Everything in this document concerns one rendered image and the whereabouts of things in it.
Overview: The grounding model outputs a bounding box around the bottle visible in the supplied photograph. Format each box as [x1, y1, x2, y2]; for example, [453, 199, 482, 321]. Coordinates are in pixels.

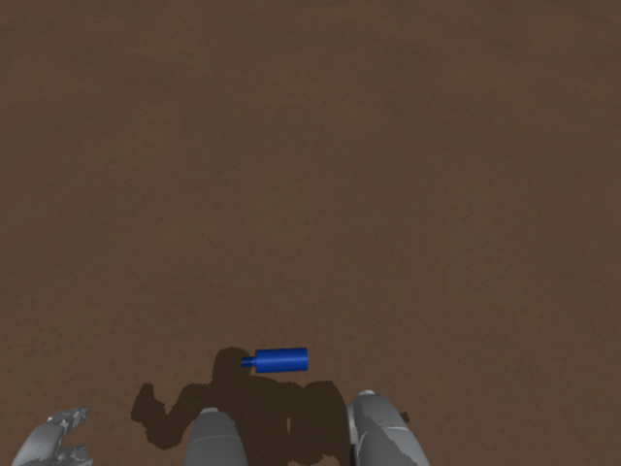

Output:
[242, 348, 308, 373]

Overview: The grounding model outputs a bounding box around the left robot hand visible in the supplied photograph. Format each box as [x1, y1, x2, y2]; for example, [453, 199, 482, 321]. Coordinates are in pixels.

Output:
[12, 407, 93, 466]

